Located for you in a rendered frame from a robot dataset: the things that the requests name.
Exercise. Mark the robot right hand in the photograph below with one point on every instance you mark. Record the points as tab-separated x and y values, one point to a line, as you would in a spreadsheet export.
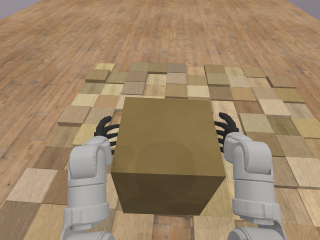
228	128

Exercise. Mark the carton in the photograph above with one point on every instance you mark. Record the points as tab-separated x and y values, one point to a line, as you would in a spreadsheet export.
167	158

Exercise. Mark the right robot forearm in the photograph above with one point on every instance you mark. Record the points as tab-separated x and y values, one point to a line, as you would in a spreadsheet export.
254	193

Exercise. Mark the left robot forearm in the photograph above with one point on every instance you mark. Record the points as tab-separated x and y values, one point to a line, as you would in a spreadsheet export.
87	204

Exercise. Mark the robot left hand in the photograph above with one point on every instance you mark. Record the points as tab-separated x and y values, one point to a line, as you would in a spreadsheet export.
101	130

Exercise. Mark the right robot upper arm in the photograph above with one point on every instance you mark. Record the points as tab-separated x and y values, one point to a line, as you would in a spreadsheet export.
253	233

